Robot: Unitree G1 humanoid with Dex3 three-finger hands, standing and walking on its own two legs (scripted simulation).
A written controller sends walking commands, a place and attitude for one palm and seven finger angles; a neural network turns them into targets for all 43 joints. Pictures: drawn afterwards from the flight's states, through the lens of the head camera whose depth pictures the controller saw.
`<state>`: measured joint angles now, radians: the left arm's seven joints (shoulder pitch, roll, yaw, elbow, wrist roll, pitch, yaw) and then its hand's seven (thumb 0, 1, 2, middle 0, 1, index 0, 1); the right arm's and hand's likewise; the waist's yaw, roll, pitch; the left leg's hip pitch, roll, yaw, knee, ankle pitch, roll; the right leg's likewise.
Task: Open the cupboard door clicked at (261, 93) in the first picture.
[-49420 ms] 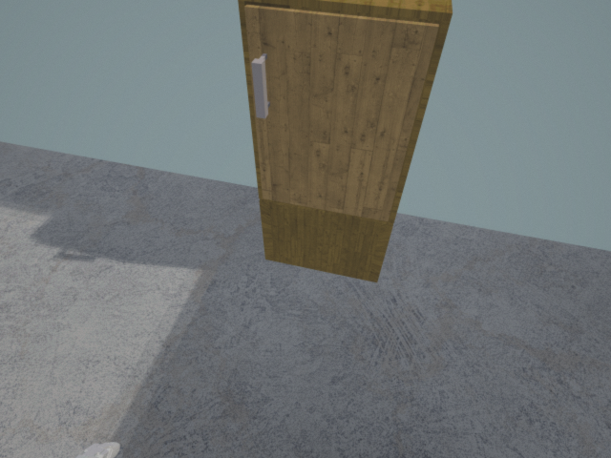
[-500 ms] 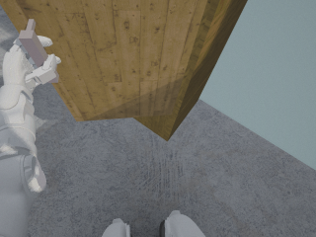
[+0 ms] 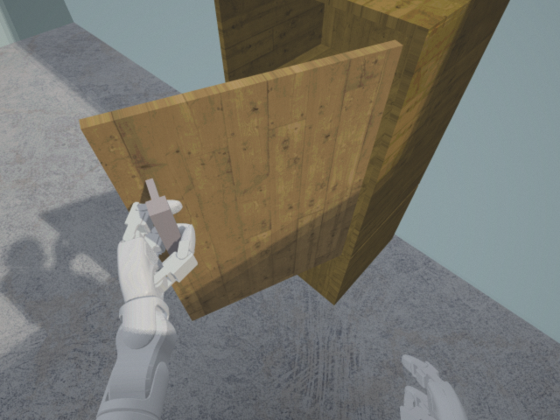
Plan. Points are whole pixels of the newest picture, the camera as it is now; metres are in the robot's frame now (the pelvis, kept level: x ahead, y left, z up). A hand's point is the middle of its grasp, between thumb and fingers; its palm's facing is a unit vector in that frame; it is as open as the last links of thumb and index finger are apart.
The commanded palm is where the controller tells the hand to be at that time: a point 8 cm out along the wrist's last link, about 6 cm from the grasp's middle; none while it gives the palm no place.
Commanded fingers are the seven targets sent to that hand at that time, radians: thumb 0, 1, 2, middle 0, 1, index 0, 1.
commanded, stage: pull the door open along its arc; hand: left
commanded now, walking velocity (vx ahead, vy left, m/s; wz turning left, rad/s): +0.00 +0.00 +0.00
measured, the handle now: (167, 225) +0.37 +0.18 +0.07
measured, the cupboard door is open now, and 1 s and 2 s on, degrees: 69 82 84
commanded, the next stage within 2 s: open thumb and fingers to let go in 0.28 s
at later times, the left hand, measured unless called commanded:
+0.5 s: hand (234, 301) +0.26 +0.07 +0.07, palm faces +0.47 -0.88 -0.02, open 6.4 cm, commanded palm +0.21 +0.12 +0.07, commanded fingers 0.00 0.41 0.69 -0.37 -1.30 -0.37 -1.30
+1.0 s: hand (225, 294) +0.26 +0.08 +0.07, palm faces +0.43 -0.90 +0.03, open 13.8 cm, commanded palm +0.22 +0.12 +0.07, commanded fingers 0.00 -0.50 0.30 -0.22 -0.70 -0.22 -0.70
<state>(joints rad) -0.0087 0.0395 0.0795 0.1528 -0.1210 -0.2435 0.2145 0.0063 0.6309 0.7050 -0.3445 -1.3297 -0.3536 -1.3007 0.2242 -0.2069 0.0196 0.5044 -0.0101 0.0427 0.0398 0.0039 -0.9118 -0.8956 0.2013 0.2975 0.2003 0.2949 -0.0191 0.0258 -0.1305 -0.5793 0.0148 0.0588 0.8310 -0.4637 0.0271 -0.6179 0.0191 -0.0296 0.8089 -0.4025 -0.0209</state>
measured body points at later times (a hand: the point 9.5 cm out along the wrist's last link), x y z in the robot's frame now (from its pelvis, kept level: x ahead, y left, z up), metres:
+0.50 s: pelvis -0.01 -0.05 +0.00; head +0.01 -0.07 +0.45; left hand +0.23 +0.12 +0.07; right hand +0.16 -0.27 -0.11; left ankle -0.03 +0.10 -0.70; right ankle -0.01 -0.11 -0.70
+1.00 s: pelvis -0.04 -0.04 +0.00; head -0.02 -0.05 +0.45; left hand +0.24 +0.13 +0.07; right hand +0.15 -0.25 -0.10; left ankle -0.03 +0.10 -0.70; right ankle -0.01 -0.11 -0.70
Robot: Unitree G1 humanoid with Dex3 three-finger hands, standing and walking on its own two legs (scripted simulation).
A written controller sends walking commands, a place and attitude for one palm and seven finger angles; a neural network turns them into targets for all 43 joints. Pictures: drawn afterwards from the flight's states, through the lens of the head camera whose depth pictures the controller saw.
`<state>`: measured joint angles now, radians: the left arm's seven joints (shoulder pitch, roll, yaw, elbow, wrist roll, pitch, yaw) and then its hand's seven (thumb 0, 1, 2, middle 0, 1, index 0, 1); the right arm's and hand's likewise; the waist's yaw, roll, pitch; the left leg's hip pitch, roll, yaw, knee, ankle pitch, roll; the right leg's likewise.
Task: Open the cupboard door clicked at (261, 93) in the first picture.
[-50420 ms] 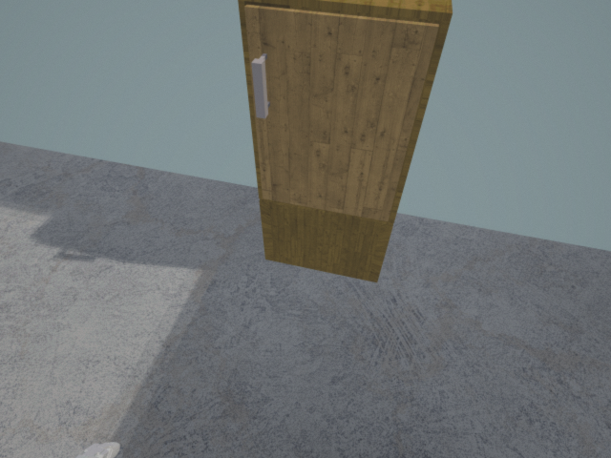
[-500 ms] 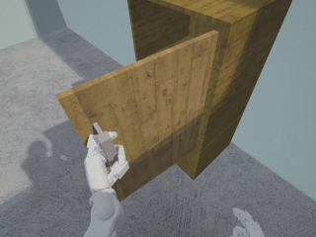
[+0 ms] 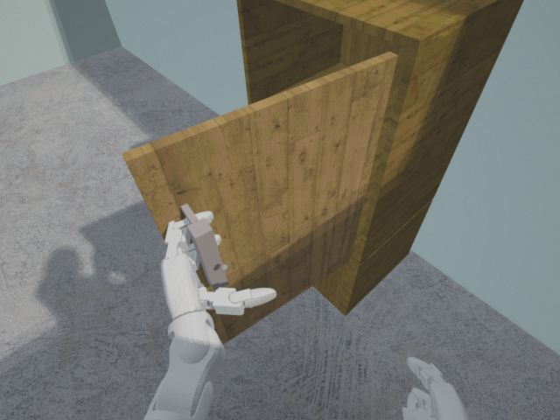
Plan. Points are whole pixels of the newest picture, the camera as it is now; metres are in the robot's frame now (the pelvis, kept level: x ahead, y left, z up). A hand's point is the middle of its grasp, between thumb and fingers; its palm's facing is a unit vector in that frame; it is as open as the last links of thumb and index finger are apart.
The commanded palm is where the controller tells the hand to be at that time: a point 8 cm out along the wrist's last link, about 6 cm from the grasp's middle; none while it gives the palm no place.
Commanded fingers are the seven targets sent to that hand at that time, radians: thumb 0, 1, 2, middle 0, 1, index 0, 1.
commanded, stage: open thumb and fingers to let go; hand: left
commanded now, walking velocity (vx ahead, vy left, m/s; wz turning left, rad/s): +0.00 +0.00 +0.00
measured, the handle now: (203, 248) +0.34 +0.14 +0.07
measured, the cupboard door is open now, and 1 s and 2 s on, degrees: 82 84 83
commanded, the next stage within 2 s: slide the hand sideways off the handle in 0.20 s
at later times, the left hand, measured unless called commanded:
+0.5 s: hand (215, 291) +0.27 +0.11 +0.07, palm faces -0.10 -0.99 -0.06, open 16.0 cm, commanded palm +0.26 +0.15 +0.06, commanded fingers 0.00 -0.50 0.30 -0.15 -0.30 -0.15 -0.30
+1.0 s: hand (192, 312) +0.24 +0.13 +0.06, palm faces -0.05 -1.00 -0.02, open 16.1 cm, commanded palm +0.22 +0.20 +0.06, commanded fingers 0.00 -0.50 0.30 -0.15 -0.30 -0.15 -0.30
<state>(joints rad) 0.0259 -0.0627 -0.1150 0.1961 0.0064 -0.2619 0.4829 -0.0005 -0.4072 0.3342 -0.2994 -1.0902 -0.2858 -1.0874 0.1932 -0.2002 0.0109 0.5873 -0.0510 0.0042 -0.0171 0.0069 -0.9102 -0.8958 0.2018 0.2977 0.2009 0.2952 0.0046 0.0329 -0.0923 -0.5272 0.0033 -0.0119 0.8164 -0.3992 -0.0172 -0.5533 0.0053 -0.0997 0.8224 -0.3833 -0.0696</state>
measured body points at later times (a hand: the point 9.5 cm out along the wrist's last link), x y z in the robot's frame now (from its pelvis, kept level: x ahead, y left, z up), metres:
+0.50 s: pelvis +0.00 +0.03 -0.01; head +0.02 +0.01 +0.44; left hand +0.27 +0.16 +0.07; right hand +0.17 -0.19 -0.10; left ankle +0.01 +0.13 -0.70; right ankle +0.02 -0.07 -0.70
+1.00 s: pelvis +0.01 +0.02 -0.01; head +0.04 +0.01 +0.44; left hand +0.24 +0.19 +0.07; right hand +0.18 -0.20 -0.09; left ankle +0.01 +0.13 -0.70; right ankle +0.02 -0.07 -0.70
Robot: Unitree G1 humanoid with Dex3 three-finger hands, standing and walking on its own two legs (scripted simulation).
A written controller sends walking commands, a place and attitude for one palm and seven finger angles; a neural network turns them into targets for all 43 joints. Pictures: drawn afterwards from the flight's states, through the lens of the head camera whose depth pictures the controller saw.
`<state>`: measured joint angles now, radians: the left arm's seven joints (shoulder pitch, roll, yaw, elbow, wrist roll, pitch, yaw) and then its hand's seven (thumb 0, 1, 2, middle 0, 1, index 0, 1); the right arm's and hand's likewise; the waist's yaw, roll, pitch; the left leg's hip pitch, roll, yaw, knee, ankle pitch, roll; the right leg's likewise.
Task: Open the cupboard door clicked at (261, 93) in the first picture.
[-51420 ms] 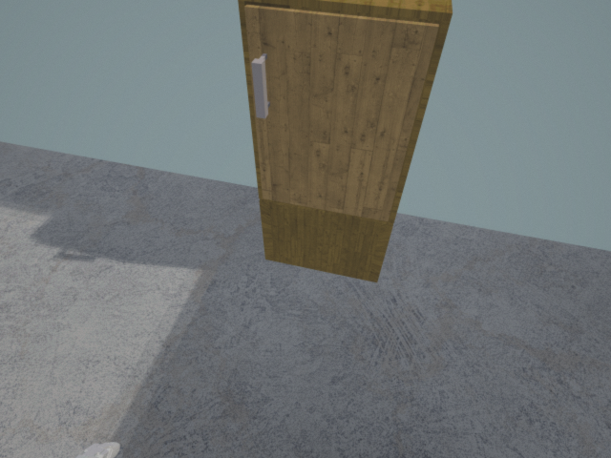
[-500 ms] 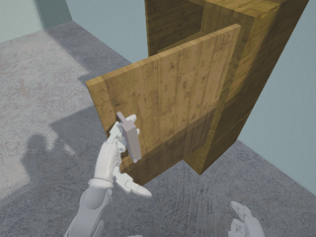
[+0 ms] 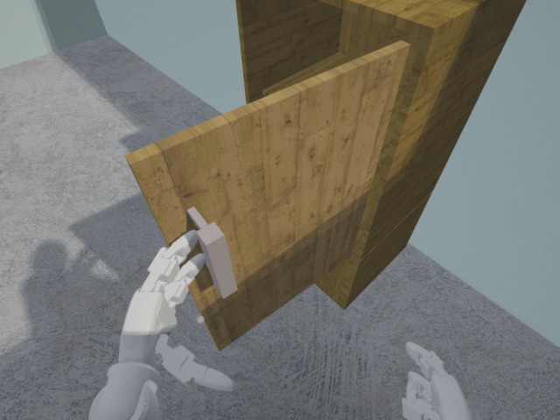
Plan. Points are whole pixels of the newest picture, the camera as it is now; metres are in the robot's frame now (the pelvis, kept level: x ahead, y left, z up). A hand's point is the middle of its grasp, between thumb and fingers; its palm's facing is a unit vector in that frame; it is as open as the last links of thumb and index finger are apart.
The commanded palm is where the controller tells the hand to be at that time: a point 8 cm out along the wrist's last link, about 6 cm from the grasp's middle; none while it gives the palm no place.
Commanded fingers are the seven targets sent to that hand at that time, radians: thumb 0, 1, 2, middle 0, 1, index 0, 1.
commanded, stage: slide the hand sideways off the handle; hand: left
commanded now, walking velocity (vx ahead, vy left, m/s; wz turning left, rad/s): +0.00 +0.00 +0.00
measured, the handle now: (211, 253) +0.32 +0.12 +0.07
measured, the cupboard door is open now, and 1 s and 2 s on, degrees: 84 83 83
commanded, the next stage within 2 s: draw the hand back to the body in 0.50 s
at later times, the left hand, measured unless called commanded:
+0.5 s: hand (152, 345) +0.20 +0.17 +0.07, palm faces +0.03 -1.00 -0.06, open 16.3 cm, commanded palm +0.17 +0.22 +0.07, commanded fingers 0.00 -0.50 0.30 -0.15 -0.30 -0.15 -0.30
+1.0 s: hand (119, 342) +0.19 +0.19 +0.11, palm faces +0.01 -1.00 -0.07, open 16.3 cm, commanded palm +0.16 +0.25 +0.12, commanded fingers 0.00 -0.47 0.31 -0.15 -0.30 -0.15 -0.30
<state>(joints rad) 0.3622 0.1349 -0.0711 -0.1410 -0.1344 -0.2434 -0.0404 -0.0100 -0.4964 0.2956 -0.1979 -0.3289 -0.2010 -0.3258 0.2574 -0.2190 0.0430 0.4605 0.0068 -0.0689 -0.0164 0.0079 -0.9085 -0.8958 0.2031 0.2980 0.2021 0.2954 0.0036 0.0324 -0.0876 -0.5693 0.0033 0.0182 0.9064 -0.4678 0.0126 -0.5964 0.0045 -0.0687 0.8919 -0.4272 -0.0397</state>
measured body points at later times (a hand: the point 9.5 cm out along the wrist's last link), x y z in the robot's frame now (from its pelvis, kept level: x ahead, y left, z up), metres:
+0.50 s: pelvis +0.01 -0.01 -0.01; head +0.04 -0.02 +0.44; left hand +0.19 +0.22 +0.07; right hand +0.19 -0.24 -0.08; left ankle -0.01 +0.11 -0.69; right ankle +0.01 -0.10 -0.69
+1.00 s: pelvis +0.00 +0.01 +0.00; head +0.01 +0.00 +0.45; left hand +0.18 +0.24 +0.12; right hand +0.19 -0.20 -0.06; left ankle -0.01 +0.11 -0.69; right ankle +0.01 -0.10 -0.69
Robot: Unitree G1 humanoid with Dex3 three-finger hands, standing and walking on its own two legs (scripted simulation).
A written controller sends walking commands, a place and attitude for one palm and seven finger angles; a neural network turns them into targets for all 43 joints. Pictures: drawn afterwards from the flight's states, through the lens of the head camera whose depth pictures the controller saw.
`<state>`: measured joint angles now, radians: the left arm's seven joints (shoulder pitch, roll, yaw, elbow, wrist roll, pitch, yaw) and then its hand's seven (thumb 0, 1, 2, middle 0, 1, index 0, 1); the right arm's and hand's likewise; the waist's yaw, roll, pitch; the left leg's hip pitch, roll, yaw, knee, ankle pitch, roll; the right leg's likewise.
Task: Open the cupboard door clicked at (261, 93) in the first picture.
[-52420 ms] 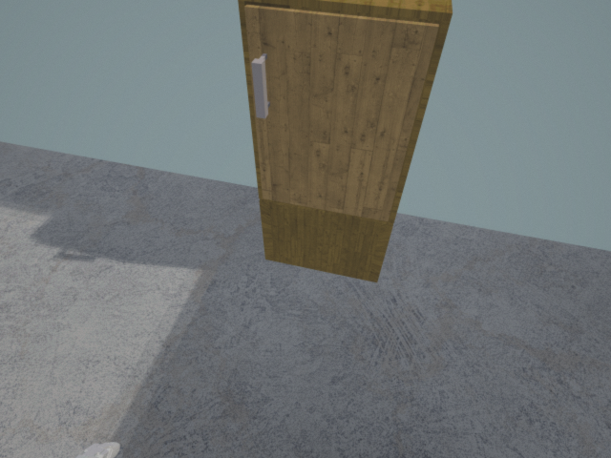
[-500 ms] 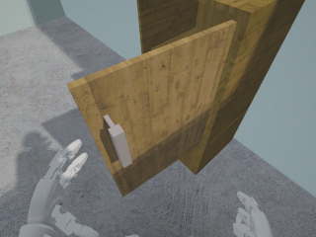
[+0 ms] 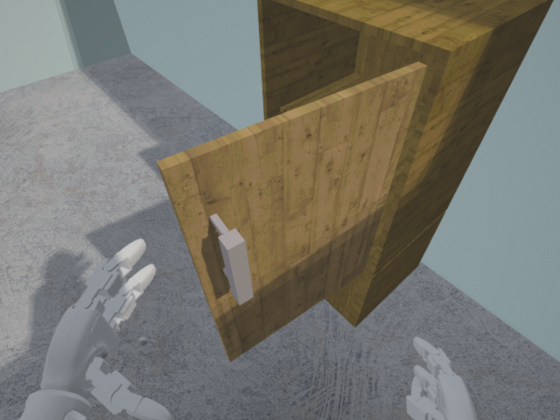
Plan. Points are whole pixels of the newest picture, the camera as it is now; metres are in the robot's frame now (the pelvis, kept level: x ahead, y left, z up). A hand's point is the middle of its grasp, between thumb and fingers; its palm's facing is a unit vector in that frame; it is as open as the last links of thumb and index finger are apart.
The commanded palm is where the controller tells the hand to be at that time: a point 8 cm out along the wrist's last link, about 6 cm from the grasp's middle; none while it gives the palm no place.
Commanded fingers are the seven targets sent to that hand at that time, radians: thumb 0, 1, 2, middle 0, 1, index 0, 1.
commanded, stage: draw the hand back to the body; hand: left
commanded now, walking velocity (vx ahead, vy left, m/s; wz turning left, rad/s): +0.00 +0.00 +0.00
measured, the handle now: (230, 259) +0.32 +0.10 +0.07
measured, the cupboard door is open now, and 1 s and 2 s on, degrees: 83 83 83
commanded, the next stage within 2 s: step back with the hand held close in 1.18 s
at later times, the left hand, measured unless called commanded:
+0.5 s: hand (71, 301) +0.20 +0.24 +0.16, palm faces +0.35 -0.86 -0.37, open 12.7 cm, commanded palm +0.16 +0.28 +0.18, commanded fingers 0.00 0.41 0.69 -0.18 -0.30 -0.18 -0.30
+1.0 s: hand (41, 267) +0.22 +0.26 +0.20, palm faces +0.44 -0.81 -0.38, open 7.7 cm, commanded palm +0.17 +0.29 +0.21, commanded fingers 0.00 0.90 0.90 -0.20 -0.30 -0.20 -0.30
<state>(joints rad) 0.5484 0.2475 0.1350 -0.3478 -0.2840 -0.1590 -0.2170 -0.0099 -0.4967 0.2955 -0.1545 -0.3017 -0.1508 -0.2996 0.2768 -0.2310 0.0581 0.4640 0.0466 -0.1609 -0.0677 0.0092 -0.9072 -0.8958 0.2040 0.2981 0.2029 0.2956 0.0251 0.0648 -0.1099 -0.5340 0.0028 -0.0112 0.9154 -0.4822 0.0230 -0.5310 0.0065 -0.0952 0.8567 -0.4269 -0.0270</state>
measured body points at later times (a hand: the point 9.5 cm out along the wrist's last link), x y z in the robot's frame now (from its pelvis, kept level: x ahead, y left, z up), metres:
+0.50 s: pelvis +0.01 +0.01 +0.04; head +0.00 -0.01 +0.49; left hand +0.18 +0.28 +0.18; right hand +0.19 -0.21 -0.04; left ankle -0.01 +0.10 -0.69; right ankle +0.01 -0.11 -0.69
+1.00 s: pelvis +0.02 +0.00 +0.05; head +0.00 -0.02 +0.50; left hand +0.19 +0.30 +0.22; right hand +0.21 -0.22 -0.04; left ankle -0.01 +0.10 -0.69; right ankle +0.01 -0.11 -0.69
